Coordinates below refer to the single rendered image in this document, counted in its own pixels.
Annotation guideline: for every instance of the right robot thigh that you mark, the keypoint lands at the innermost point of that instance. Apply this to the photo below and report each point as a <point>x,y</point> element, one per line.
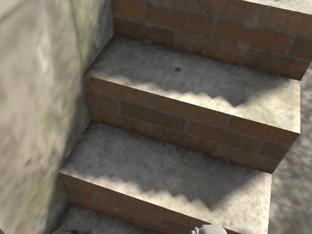
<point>208,229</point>

